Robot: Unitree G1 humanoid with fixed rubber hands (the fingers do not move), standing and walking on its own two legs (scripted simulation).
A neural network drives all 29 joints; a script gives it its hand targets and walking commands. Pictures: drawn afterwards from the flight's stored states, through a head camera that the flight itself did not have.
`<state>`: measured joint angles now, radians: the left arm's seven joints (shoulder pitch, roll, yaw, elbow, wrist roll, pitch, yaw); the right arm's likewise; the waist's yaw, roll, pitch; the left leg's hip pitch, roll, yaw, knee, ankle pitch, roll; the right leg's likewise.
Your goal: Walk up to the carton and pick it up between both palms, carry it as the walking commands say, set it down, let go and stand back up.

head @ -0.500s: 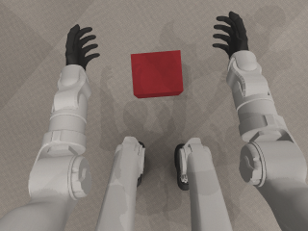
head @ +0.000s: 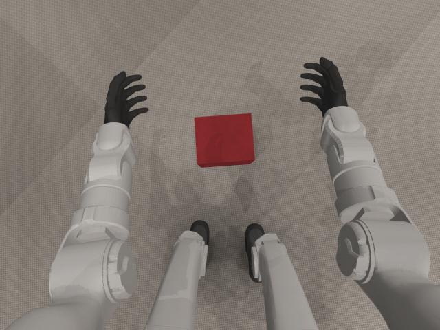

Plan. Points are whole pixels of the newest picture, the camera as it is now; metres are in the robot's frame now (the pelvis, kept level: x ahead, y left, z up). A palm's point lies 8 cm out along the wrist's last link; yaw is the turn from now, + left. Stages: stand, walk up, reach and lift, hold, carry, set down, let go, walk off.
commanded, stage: let go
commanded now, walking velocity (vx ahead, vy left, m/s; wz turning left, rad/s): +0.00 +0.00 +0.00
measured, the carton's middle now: (224, 142) +0.48 +0.02 -0.59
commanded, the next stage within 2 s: stand in 1.26 s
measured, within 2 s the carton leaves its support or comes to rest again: neither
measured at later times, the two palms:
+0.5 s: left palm (67, 192) +0.32 +0.23 -0.01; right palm (385, 183) +0.34 -0.20 -0.02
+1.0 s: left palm (32, 260) +0.24 +0.23 +0.04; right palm out of the picture +0.24 -0.24 +0.04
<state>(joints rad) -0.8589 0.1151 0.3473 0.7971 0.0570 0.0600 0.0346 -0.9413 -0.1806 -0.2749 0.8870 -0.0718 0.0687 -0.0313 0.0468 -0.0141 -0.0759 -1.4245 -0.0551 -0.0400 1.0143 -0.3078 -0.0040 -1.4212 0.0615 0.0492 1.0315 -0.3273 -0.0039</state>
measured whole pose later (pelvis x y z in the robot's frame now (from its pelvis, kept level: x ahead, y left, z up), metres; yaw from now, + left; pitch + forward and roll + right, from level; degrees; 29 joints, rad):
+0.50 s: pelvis +0.06 +0.01 +0.08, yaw +0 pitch +22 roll +0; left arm -0.14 0.16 0.13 0.56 0.03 0.02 -0.05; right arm -0.18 -0.14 -0.11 0.56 -0.06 0.03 -0.01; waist 0.02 0.01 -0.05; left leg -0.78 -0.05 -0.06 0.68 -0.29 0.01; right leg -0.76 0.05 0.05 0.68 -0.30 -0.01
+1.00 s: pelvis +0.08 +0.00 +0.11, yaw +0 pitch -3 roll +0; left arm 0.21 0.22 0.05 0.43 0.01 0.10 -0.08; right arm 0.23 -0.23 -0.03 0.41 -0.01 0.11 0.07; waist 0.00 0.00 0.09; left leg -0.11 -0.04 -0.06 0.43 -0.26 0.01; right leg -0.10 0.04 0.05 0.43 -0.28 -0.02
